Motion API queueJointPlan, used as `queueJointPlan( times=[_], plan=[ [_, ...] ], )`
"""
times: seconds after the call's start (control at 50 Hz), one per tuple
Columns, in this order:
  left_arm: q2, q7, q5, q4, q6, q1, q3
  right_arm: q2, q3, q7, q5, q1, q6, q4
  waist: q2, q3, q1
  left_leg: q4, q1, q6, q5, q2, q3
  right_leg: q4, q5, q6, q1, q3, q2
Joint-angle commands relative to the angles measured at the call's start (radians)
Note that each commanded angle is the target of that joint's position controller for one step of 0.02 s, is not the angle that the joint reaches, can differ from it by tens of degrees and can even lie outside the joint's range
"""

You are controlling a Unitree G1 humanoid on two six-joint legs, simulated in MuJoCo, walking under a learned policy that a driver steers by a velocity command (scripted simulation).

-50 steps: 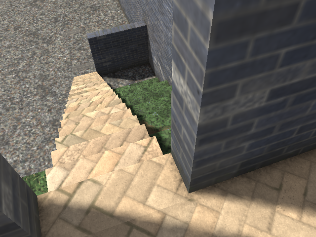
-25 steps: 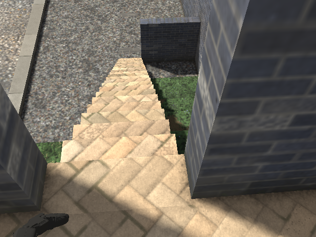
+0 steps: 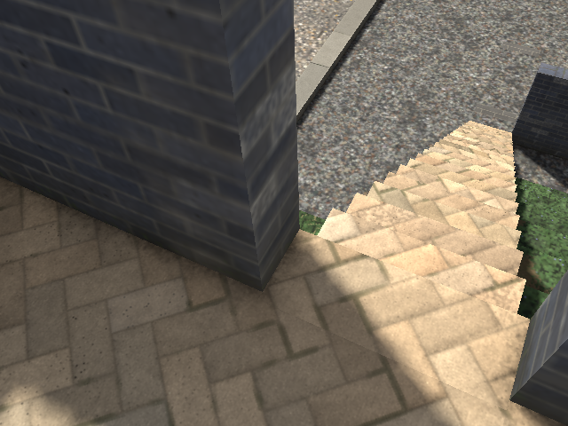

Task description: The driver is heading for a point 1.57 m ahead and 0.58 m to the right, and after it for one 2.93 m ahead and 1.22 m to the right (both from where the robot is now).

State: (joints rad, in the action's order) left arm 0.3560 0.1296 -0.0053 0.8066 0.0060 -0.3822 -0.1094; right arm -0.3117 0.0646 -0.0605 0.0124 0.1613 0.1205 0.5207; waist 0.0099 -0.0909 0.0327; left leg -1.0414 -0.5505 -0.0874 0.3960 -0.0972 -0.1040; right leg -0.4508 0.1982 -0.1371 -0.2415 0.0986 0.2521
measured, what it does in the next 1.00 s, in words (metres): steps to the left, turning right: left foot, then right foot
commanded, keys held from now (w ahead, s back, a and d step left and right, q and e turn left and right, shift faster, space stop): w+e+shift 0.88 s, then w+shift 0.02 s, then w+q+shift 0.10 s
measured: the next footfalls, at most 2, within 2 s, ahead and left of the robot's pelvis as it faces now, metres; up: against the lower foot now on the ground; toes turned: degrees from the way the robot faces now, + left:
left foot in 0.10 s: +0.02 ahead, +0.25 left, +0.00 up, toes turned -2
right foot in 0.44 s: +0.00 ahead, +0.12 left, +0.00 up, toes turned -24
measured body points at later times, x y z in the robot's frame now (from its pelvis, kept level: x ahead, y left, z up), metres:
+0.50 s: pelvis -0.02 +0.19 -0.02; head +0.01 +0.14 +0.43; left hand +0.19 +0.42 -0.09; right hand +0.06 -0.11 -0.14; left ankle -0.03 +0.29 -0.69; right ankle -0.03 +0.13 -0.74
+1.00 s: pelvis -0.04 +0.26 +0.00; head +0.01 +0.26 +0.45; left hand +0.28 +0.37 -0.10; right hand -0.20 -0.01 -0.08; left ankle +0.09 +0.37 -0.74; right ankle -0.17 +0.14 -0.61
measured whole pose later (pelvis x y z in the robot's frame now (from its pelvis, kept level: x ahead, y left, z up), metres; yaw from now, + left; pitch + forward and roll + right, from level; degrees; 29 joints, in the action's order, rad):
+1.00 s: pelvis -0.04 +0.26 +0.00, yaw -46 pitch +0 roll -1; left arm 0.39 -0.02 0.00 0.57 -0.11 -0.23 -0.10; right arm -0.30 0.08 0.09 0.00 0.27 -0.02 0.74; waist -0.06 -0.07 -0.01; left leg -0.45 -0.24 -0.06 0.21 -0.12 0.02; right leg -1.34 0.33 -0.08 -0.63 -0.16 -0.05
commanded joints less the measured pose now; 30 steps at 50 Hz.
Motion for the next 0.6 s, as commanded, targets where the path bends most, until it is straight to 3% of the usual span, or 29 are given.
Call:
queueJointPlan(
  times=[0.02,0.06,0.08,0.1,0.12,0.14,0.16,0.18,0.2,0.22,0.26,0.3,0.34,0.38,0.4,0.42,0.44,0.46,0.48,0.5,0.52,0.54,0.56,0.6],
  plan=[
    [0.296,0.008,-0.011,-0.052,-0.008,0.032,-0.085,-0.023,0.01,-0.007,-0.001,0.05,-0.031,-0.053,-0.363,0.056,-0.05,0.249,0.216,0.023,0.037,0.038,0.109,0.227,-0.174,0.203,-0.03,-0.125,0.119],
    [0.26,0.009,-0.023,-0.059,-0.011,0.07,-0.077,-0.024,0.026,-0.011,0.005,0.205,-0.042,0.028,-0.354,0.056,-0.114,0.479,0.431,0.064,-0.09,0.071,0.159,0.178,-0.233,0.167,-0.104,-0.098,0.085],
    [0.179,0.005,-0.02,-0.051,-0.009,0.067,-0.051,-0.027,0.04,-0.01,-0.004,0.322,-0.044,0.092,-0.278,0.089,-0.156,0.609,0.559,0.103,-0.086,0.096,0.169,0.064,-0.207,0.152,-0.136,-0.072,0.028],
    [0.067,-0.011,-0.004,-0.042,-0.013,0.028,-0.015,-0.078,0.053,-0.01,-0.002,0.363,-0.035,0.127,0.016,0.081,-0.151,0.681,0.675,0.152,-0.285,0.03,0.075,-0.206,0.152,0.116,-0.274,0.012,-0.114],
    [-0.033,-0.029,0.055,-0.067,-0.025,-0.037,0.014,-0.179,0.053,-0.01,0.018,0.29,-0.027,0.09,0.34,0.117,-0.038,0.484,0.676,0.233,-0.998,-0.15,-0.003,-0.509,0.576,0.112,-0.458,-0.007,-0.276],
    [0.055,-0.011,0.015,-0.1,-0.024,0.033,-0.005,-0.227,0.066,-0.018,0.076,0.29,-0.055,0.037,0.483,0.215,-0.14,0.684,0.432,0.412,-0.881,-0.241,-0.091,-0.754,0.608,0.113,-0.43,-0.038,-0.322],
    [0.113,-0.006,-0.015,-0.102,-0.025,0.051,-0.019,-0.186,0.053,-0.011,0.072,0.193,-0.066,0.042,0.422,0.15,-0.091,0.742,0.348,0.387,-0.658,-0.2,-0.05,-0.866,0.57,0.121,-0.408,-0.094,-0.292],
    [0.125,-0.007,-0.006,-0.088,-0.032,0.035,-0.024,-0.137,0.041,0.006,0.047,0.098,-0.063,0.055,0.365,0.091,-0.036,0.718,0.325,0.323,-0.541,-0.151,0.034,-0.906,0.46,0.112,-0.446,-0.101,-0.296],
    [0.118,0.0,0.009,-0.05,-0.046,0.002,-0.023,-0.101,0.03,0.021,0.039,0.025,-0.059,0.043,0.315,0.092,-0.002,0.691,0.33,0.295,-0.543,-0.133,0.092,-0.95,0.39,0.091,-0.43,-0.087,-0.297],
    [0.109,-0.005,0.009,-0.047,-0.054,-0.035,-0.02,-0.076,0.02,0.035,0.034,-0.042,-0.058,0.039,0.281,0.076,0.037,0.67,0.324,0.294,-0.596,-0.135,0.13,-0.978,0.341,0.074,-0.407,-0.078,-0.295],
    [0.082,-0.021,0.004,-0.07,-0.057,-0.05,-0.006,-0.025,0.003,0.059,0.022,-0.082,-0.072,0.024,0.2,0.089,0.055,0.672,0.323,0.304,-0.553,-0.168,0.125,-0.897,0.265,0.079,-0.342,-0.069,-0.262],
    [0.046,-0.044,0.006,-0.131,-0.048,0.004,0.016,-0.016,0.001,0.092,0.002,-0.056,-0.073,0.037,0.179,0.099,0.034,0.666,0.408,0.299,-0.505,-0.201,0.103,-0.682,0.197,0.111,-0.322,-0.089,-0.202],
    [0.024,-0.068,0.004,-0.184,-0.039,0.042,0.032,-0.049,0.016,0.115,0.003,-0.023,-0.072,0.064,0.188,0.12,0.01,0.642,0.446,0.295,-0.585,-0.209,0.113,-0.458,0.208,0.157,-0.228,-0.084,-0.165],
    [0.032,-0.083,-0.004,-0.206,-0.038,0.035,0.033,-0.068,0.026,0.12,0.001,0.013,-0.065,0.081,0.131,0.141,-0.012,0.611,0.471,0.311,-0.679,-0.224,0.107,-0.319,0.253,0.191,-0.149,-0.048,-0.172],
    [0.029,-0.086,-0.001,-0.214,-0.04,0.032,0.034,-0.074,0.027,0.116,-0.003,0.016,-0.064,0.082,0.07,0.135,-0.009,0.573,0.449,0.312,-0.689,-0.222,0.111,-0.251,0.251,0.204,-0.104,-0.011,-0.193],
    [0.028,-0.089,-0.002,-0.205,-0.041,-0.023,0.03,-0.085,0.031,0.113,-0.015,0.006,-0.062,0.087,0.002,0.136,0.025,0.491,0.404,0.295,-0.683,-0.192,0.151,-0.146,0.19,0.22,-0.022,0.016,-0.219],
    [0.072,-0.084,0.01,-0.209,-0.035,-0.066,0.017,-0.094,0.037,0.118,-0.033,0.027,-0.062,0.102,-0.127,0.107,0.053,0.317,0.285,0.225,-0.558,-0.106,0.224,0.008,-0.017,0.251,0.086,-0.056,-0.221],
    [0.237,-0.069,0.02,-0.25,-0.03,-0.056,-0.018,-0.079,0.033,0.119,0.004,0.019,-0.074,0.053,-0.466,0.059,0.017,-0.01,-0.073,0.104,0.068,0.078,0.26,0.025,-0.613,0.394,0.23,-0.544,0.071],
    [0.203,-0.073,0.063,-0.279,-0.006,-0.018,-0.004,-0.107,0.035,0.104,0.022,-0.065,-0.083,0.043,-0.429,0.176,0.059,-0.235,-0.13,0.032,0.399,0.196,0.008,0.15,-0.547,0.609,0.124,-0.858,0.233],
    [0.189,-0.073,0.052,-0.293,0.011,0.055,0.001,-0.135,0.045,0.094,0.006,-0.086,-0.086,0.04,-0.248,0.137,0.02,-0.351,-0.162,0.023,0.302,0.174,-0.07,0.154,-0.426,0.564,0.105,-0.766,0.186],
    [0.171,-0.066,0.02,-0.292,0.012,0.111,0.001,-0.128,0.045,0.09,0.002,-0.09,-0.086,0.043,-0.133,0.093,-0.012,-0.351,-0.176,0.018,0.176,0.15,-0.066,0.148,-0.327,0.477,0.084,-0.644,0.102],
    [0.151,-0.058,0.002,-0.306,-0.002,0.174,0.011,-0.125,0.041,0.086,0.015,-0.098,-0.087,0.046,-0.016,0.075,-0.037,-0.295,-0.174,0.013,0.085,0.135,-0.047,0.143,-0.241,0.419,0.064,-0.563,0.046],
    [0.139,-0.051,-0.018,-0.321,-0.012,0.231,0.015,-0.106,0.043,0.085,0.014,-0.09,-0.086,0.041,-0.031,0.083,-0.064,-0.215,-0.131,0.001,0.007,0.126,-0.034,0.126,-0.197,0.386,0.033,-0.483,-0.018],
    [0.109,-0.043,-0.009,-0.338,-0.035,0.263,0.024,-0.04,0.023,0.07,-0.005,-0.079,-0.096,0.05,-0.093,0.123,-0.068,-0.057,-0.007,-0.022,-0.079,0.158,0.016,0.103,-0.184,0.355,-0.008,-0.383,-0.117]
  ],
)
Keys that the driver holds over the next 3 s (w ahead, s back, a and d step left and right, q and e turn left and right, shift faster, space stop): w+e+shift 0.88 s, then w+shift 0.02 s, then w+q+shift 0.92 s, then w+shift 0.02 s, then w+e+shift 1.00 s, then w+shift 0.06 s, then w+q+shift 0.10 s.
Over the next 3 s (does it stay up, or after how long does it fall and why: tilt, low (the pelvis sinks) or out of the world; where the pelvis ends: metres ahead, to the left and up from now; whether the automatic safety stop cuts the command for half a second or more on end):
stays up -0.08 0.37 0.00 its command is cut before an obstacle from the start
